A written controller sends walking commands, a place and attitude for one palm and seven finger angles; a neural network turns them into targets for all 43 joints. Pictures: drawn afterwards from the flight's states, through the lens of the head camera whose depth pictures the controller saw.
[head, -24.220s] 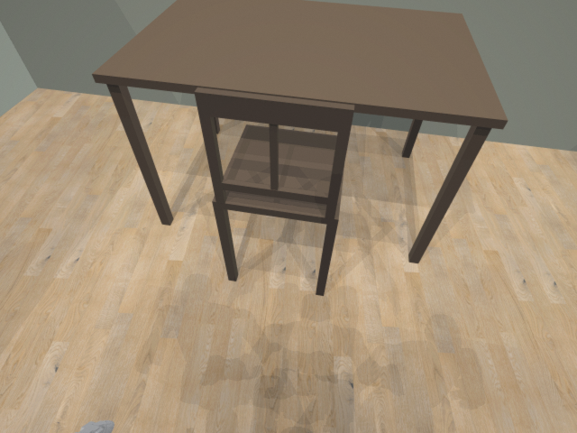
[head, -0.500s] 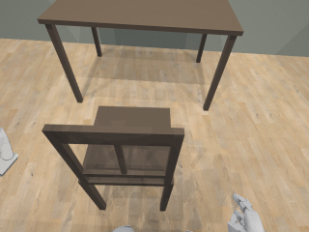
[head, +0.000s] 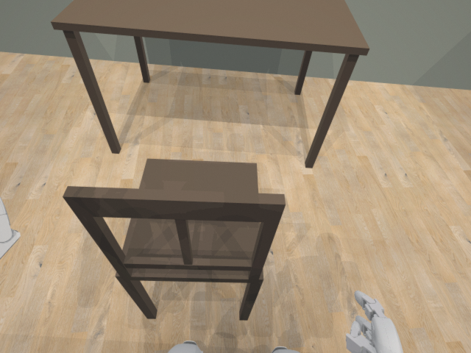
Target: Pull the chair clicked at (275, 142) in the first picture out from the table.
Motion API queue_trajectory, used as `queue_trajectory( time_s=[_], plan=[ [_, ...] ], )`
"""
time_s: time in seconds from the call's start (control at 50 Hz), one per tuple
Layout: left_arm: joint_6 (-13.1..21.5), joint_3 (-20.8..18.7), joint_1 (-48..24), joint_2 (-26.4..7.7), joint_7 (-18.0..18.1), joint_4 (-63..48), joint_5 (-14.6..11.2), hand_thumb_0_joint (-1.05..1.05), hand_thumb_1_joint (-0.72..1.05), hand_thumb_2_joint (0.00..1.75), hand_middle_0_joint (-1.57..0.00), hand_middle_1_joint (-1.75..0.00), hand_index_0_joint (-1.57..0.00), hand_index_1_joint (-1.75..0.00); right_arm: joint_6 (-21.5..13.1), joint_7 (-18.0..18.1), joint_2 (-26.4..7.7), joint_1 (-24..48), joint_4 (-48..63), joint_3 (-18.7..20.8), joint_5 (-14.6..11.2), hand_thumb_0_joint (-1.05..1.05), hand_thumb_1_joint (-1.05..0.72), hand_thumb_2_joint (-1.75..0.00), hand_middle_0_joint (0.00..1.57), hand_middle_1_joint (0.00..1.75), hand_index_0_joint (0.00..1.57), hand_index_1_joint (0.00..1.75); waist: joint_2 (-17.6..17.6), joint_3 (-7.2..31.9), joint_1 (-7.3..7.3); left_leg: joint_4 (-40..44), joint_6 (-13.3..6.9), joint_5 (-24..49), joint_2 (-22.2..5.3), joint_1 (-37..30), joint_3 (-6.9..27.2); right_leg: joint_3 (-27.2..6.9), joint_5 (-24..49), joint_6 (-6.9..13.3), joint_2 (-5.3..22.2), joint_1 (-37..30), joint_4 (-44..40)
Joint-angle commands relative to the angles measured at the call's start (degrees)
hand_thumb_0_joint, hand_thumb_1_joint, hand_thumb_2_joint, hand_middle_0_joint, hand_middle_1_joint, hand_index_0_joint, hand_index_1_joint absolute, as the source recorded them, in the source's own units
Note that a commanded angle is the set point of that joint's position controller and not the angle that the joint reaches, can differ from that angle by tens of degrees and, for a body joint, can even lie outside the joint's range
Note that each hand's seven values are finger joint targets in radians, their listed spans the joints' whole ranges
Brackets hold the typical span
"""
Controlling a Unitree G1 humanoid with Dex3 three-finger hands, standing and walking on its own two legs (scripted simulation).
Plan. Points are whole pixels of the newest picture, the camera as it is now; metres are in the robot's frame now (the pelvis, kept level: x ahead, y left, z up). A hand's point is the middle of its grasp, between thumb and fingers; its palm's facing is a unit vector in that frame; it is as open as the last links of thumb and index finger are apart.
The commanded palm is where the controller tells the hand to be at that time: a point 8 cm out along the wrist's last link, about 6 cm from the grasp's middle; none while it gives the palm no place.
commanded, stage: step back with the hand held close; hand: left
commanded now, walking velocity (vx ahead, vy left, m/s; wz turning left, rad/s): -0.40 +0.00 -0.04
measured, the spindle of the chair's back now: (185, 241) +0.35 +0.12 -0.09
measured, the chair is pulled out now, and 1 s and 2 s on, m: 0.61 0.61 0.61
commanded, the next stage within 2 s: stop stepping back and stand still in 0.58 s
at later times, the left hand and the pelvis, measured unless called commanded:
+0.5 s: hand (9, 268) +0.17 +0.24 +0.19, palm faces +0.32 -0.82 -0.48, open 7.4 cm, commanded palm +0.11 +0.29 +0.20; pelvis -0.05 +0.00 +0.02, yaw -4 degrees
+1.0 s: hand out of the picture +0.04 +0.22 +0.18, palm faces +0.37 -0.81 -0.45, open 7.4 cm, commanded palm -0.01 +0.26 +0.20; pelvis -0.17 -0.03 +0.02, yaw -3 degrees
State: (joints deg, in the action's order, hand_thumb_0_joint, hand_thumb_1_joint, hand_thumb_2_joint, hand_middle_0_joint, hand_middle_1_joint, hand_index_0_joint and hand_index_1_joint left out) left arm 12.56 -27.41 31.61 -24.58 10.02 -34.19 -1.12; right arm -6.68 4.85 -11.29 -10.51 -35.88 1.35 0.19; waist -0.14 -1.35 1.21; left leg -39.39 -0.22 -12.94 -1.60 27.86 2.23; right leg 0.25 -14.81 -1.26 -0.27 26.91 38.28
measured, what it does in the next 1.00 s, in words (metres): walks backwards: right foot, then left foot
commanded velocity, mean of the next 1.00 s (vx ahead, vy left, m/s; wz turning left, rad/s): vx -0.20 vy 0.02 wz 0.01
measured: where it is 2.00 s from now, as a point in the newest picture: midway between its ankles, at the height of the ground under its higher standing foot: outside the picture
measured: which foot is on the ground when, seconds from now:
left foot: down 0.00-0.18, up 0.20-0.30, down 0.32-0.66, up 0.68-0.86, down 0.88-1.00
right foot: up 0.00-0.08, down 0.10-0.34, up 0.36-0.60, down 0.62-1.00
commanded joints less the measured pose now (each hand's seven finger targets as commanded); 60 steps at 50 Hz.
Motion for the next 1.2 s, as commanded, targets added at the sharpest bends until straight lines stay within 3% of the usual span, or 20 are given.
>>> queue_trajectory(
  time_s=[0.0,0.06,0.1,0.2,0.24,0.28,0.3,0.36,0.4,0.6,0.62,0.64,0.66,0.68,0.72,0.8,0.86,0.9,1.0,1.18],
  plan=[
    [3.61,-6.84,-0.77,-8.6,0.08,-10.92,-0.89,0.0,0.9,0.9,-0.2,-0.3,-0.2,-0.3,-4.82,0.76,-7.87,3.87,9.01,2.74,-0.51,0.0,-0.9,-0.9,0.2,0.3,0.2,0.3,11.06,6.2,-0.9,17.61,-6.29,-5.56,-13.63,6.69,11.22,-1.52,-3.15,1.15,0.13,-13.77,3.79],
    [4.39,-7.48,-0.08,-10.27,-0.7,-9.21,-1.16,0.0,0.9,0.9,-0.2,-0.3,-0.2,-0.3,-5.73,0.33,-8.16,3.19,6.24,2.7,0.48,0.0,-0.9,-0.9,0.2,0.3,0.2,0.3,11.65,6.1,-1.4,14.11,-5.69,6.81,-12.97,-2.02,9.46,-1.29,-0.7,1.57,1.22,-11.47,-5.73],
    [5.18,-4.64,-2.78,-8.87,-1.11,-11.85,-0.97,0.0,0.9,0.9,-0.2,-0.3,-0.2,-0.3,-6.15,-0.2,-8.1,2.71,5.8,2.08,0.68,0.0,-0.9,-0.9,0.2,0.3,0.2,0.3,8.77,11.95,-1.01,8.27,-2.92,20.79,-9.76,-9.94,5.89,-2.76,17.41,2.37,2.7,-13.38,-10.13],
    [4.16,-7.28,1.82,-11.95,-0.2,-10.53,-2.49,0.0,0.9,0.9,-0.2,-0.3,-0.2,-0.3,-3.68,-0.22,-5.55,4.1,7.01,2.76,-0.45,0.0,-0.9,-0.9,0.2,0.3,0.2,0.3,-6.04,12.06,-0.51,-9.81,1.53,-6.39,1.66,-8.59,0.51,-15.42,23.36,11.31,18.5,-7.14,-18.7],
    [3.56,-8.21,1.78,-11.88,0.14,-8.97,-2.1,0.0,0.9,0.9,-0.2,-0.3,-0.2,-0.3,-2.64,0.28,-4.56,6.2,7.58,1.94,-0.48,0.0,-0.9,-0.9,0.2,0.3,0.2,0.3,-8.34,8.49,-0.41,-3.43,0.89,-7.98,0.72,-5.58,2.9,-10.93,26.76,10.24,16.49,-9.57,-16.36],
    [3.98,-7.81,2.5,-10.74,0.07,-9.45,-2.26,0.0,0.9,0.9,-0.2,-0.3,-0.2,-0.3,-2.45,1.15,-5.41,6.15,7.46,1.56,-0.44,0.0,-0.9,-0.9,0.2,0.3,0.2,0.3,-2.86,9.26,-0.49,14.29,-0.81,12.51,-3.14,-9.32,4.89,-4.78,24.42,5.15,9.06,-12.16,-9.25],
    [4.55,-8.63,3.12,-11.65,-0.14,-10.52,-2.04,0.0,0.9,0.9,-0.2,-0.3,-0.2,-0.3,-2.56,1.33,-7.2,6.35,7.69,2.6,-0.47,0.0,-0.9,-0.9,0.2,0.3,0.2,0.3,5.01,10.5,-0.87,19.38,-2.64,25.39,-9.29,-11.06,9.54,-1.81,17.12,1.9,3.07,-12.73,-3.94],
    [3.9,-7.35,4.72,-10.69,-1.22,-10.61,-2.75,0.0,0.9,0.9,-0.2,-0.3,-0.2,-0.3,-3.95,0.34,-6.21,5.51,6.37,3.13,1.28,0.0,-0.9,-0.9,0.2,0.3,0.2,0.3,18.76,14.59,-1.34,18.22,-8.11,44.87,-17.92,-18.33,12.59,-2.14,-14.35,0.59,0.94,-5.77,11.88],
    [3.99,-3.06,1.8,-7.46,-1.09,-14.09,-2.34,0.0,0.9,0.9,-0.2,-0.3,-0.2,-0.3,-4.63,-0.7,-7.01,2.94,5.87,3.38,0.63,0.0,-0.9,-0.9,0.2,0.3,0.2,0.3,14.31,13.21,-0.92,14.98,-7.27,51.81,-16.49,-24.04,9.01,-0.99,-10.56,1.16,1.13,-3.69,6.02],
    [3.42,-7.99,4.37,-12.58,-1.99,-9.41,-3.85,0.0,0.9,0.9,-0.2,-0.3,-0.2,-0.3,-4.78,-0.68,-8.33,5.65,7.29,1.67,0.25,0.0,-0.9,-0.9,0.2,0.3,0.2,0.3,10.11,9.58,-2.16,16.34,-3.66,3.78,-11.01,-8.09,7.16,2.31,3.55,1.52,2.41,-18.52,-15.33],
    [3.95,-8.15,3.9,-12.77,-2.16,-9.17,-4.07,0.0,0.9,0.9,-0.2,-0.3,-0.2,-0.3,-4.56,-0.81,-7.71,5.53,7.64,1.48,0.1,0.0,-0.9,-0.9,0.2,0.3,0.2,0.3,6.48,8.95,-2.02,12.95,-2.43,-2.5,-8.38,-6.59,5.17,0.37,5.65,2.44,4.67,-17.52,-17.53],
    [3.81,-6.5,3.18,-12.3,-2.37,-9.96,-3.57,0.0,0.9,0.9,-0.2,-0.3,-0.2,-0.3,-4.02,-0.88,-7.28,3.56,8.32,1.93,-0.39,0.0,-0.9,-0.9,0.2,0.3,0.2,0.3,-4.65,10.56,-1.21,3.84,0.88,-5.43,-1.35,-9.43,-0.73,-5.32,9.17,5.55,9.32,-12.81,-20.07],
    [3.69,-6.44,2.31,-13.8,-2.06,-10.96,-3.88,0.0,0.9,0.9,-0.2,-0.3,-0.2,-0.3,-3.87,-0.84,-7.45,2.7,7.86,2.77,-1.37,0.0,-0.9,-0.9,0.2,0.3,0.2,0.3,-13.62,12.51,-1.01,-9.28,2.56,-8.61,3.56,-12.89,-3.25,-13.44,9.45,9.92,17.92,-6.48,-24.38],
    [2.08,-6.26,4.0,-12.23,-1.15,-7.72,-3.74,0.0,0.9,0.9,-0.2,-0.3,-0.2,-0.3,-2.85,-0.78,-6.7,3.75,7.58,2.7,-1.51,0.0,-0.9,-0.9,0.2,0.3,0.2,0.3,-12.04,11.32,-1.04,-18.84,1.99,-9.81,2.87,-9.75,-0.08,-15.49,12.81,12.71,22.03,-5.29,-23.61],
    [-0.03,-4.92,3.48,-10.04,0.06,-5.73,-3.27,0.0,0.9,0.9,-0.2,-0.3,-0.2,-0.3,-1.39,-0.67,-4.57,5.23,8.79,0.51,-1.73,0.0,-0.9,-0.9,0.2,0.3,0.2,0.3,-6.83,9.53,0.65,-16.39,1.27,-12.33,0.15,-5.38,2.77,-9.51,15.87,10.73,20.13,-9.71,-18.85],
    [0.7,-5.46,0.86,-11.64,1.14,-5.72,-2.06,0.0,0.9,0.9,-0.2,-0.3,-0.2,-0.3,-2.59,1.06,-6.46,4.4,8.44,0.72,-1.48,0.0,-0.9,-0.9,0.2,0.3,0.2,0.3,-4.46,5.57,0.41,15.63,-0.86,-5.36,-0.2,-12.62,-0.57,-5.47,4.36,4.32,12.93,-13.36,-16.67],
    [1.74,-4.04,2.24,-10.75,0.57,-8.33,-2.08,0.0,0.9,0.9,-0.2,-0.3,-0.2,-0.3,-4.32,0.68,-8.41,3.73,8.78,2.34,-2.32,0.0,-0.9,-0.9,0.2,0.3,0.2,0.3,3.91,5.81,-1.16,19.73,-2.74,9.92,-7.0,-15.02,4.93,-2.51,6.91,0.86,6.21,-18.24,-13.68],
    [1.72,-4.26,1.93,-10.54,0.22,-7.6,-1.54,0.0,0.9,0.9,-0.2,-0.3,-0.2,-0.3,-4.03,0.19,-6.86,4.36,8.42,0.9,-1.71,0.0,-0.9,-0.9,0.2,0.3,0.2,0.3,14.19,4.18,-0.68,23.54,-2.99,-0.14,-7.27,-8.74,6.67,0.08,0.03,0.37,5.07,-19.53,-13.16],
    [2.21,-2.37,-2.71,-8.99,0.34,-3.6,-0.59,0.0,0.9,0.9,-0.2,-0.3,-0.2,-0.3,-4.72,0.03,-7.59,1.79,7.88,1.47,-1.66,0.0,-0.9,-0.9,0.2,0.3,0.2,0.3,2.6,-0.03,-0.3,20.57,-2.59,-17.34,-2.89,-5.14,3.69,-3.91,-11.41,0.99,5.39,-16.06,-21.69],
    [0.87,-1.3,-4.85,-8.11,0.35,-1.65,-0.6,0.0,0.9,0.9,-0.2,-0.3,-0.2,-0.3,-4.29,0.27,-7.05,2.0,7.69,0.75,-1.23,0.0,-0.9,-0.9,0.2,0.3,0.2,0.3,4.11,0.89,-0.11,22.41,-3.42,-19.03,-3.66,-6.48,4.66,-2.81,-10.87,1.85,3.61,-15.84,-19.53]
  ],
)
